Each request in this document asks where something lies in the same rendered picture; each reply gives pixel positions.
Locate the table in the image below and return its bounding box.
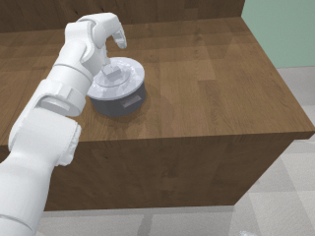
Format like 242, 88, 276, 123
0, 0, 315, 211

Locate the knob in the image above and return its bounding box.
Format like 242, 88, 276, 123
101, 62, 121, 79

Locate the pot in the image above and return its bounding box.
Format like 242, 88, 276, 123
90, 81, 146, 117

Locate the robot left forearm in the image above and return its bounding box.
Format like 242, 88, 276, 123
8, 17, 106, 151

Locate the lid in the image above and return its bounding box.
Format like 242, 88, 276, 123
87, 57, 145, 100

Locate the robot left hand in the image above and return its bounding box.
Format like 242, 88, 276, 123
80, 13, 127, 67

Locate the robot left upper arm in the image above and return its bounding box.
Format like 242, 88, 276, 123
0, 105, 82, 236

